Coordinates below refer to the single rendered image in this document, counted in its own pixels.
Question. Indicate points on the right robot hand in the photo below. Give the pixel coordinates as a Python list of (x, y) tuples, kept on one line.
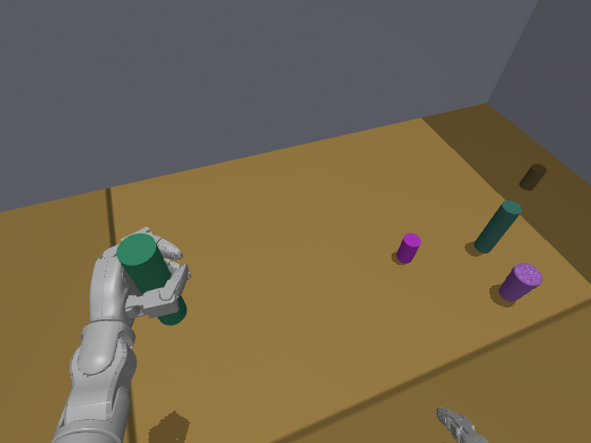
[(463, 430)]

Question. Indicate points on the left robot hand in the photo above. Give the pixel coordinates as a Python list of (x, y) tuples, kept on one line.
[(113, 294)]

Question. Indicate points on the left robot arm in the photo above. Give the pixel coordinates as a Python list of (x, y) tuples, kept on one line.
[(101, 370)]

